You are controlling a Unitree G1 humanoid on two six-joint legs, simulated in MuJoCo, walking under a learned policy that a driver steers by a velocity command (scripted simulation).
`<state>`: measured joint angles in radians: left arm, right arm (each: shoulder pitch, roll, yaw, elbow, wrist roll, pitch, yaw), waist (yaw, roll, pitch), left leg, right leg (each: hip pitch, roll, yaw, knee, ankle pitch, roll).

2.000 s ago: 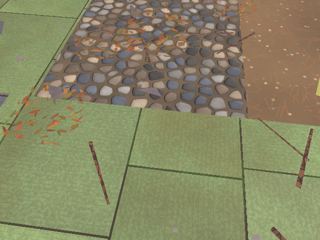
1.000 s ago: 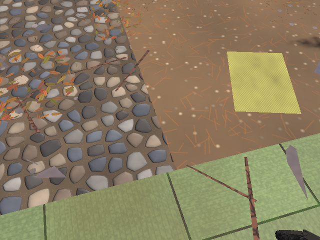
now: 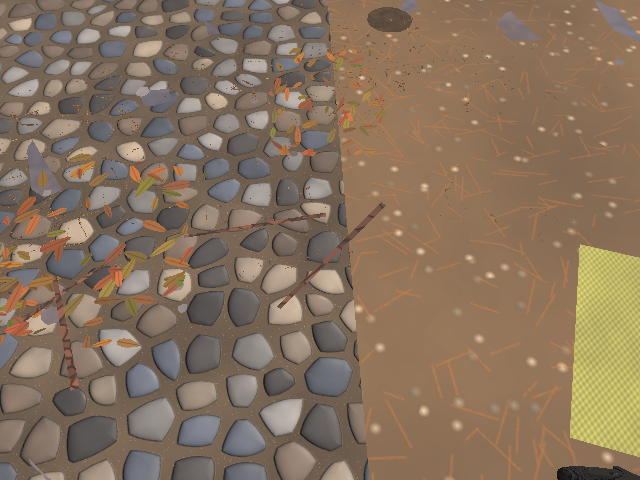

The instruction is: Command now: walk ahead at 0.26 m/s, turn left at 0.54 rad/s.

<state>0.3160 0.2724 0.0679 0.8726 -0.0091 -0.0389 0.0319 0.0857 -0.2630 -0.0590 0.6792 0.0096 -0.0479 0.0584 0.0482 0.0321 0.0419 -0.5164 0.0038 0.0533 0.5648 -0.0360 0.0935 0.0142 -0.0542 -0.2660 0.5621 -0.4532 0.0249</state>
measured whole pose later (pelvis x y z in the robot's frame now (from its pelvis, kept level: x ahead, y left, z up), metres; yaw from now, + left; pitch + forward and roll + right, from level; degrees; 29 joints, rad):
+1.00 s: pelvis +0.13 -0.01 +0.02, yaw +20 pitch -1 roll +0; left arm 0.20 0.25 0.04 0.81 0.02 -0.01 0.01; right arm 0.21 -0.21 -0.03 0.73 -0.02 0.01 -0.01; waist 0.02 -0.02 0.02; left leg -0.20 -0.02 -0.05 0.54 -0.32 0.00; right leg -0.26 -0.03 0.04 0.51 -0.23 0.05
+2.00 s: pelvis +0.47 +0.13 +0.02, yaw +19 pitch +0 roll +2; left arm 0.26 0.29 0.05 0.86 -0.02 -0.08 0.00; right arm 0.24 -0.26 -0.06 0.83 0.00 -0.09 0.04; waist -0.01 -0.04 0.04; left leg -0.25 -0.07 0.06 0.37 -0.13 0.08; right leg -0.50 -0.09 0.05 1.15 -0.30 -0.03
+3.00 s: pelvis +1.00 +0.30 +0.02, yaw +11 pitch +1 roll +0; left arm 0.36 0.29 0.06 0.88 -0.03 -0.06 0.01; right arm 0.10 -0.26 -0.05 0.82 0.00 -0.11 0.02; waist 0.03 -0.03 0.03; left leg -0.36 0.01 0.06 0.50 -0.16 0.02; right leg -0.37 -0.01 0.06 1.12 -0.42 -0.03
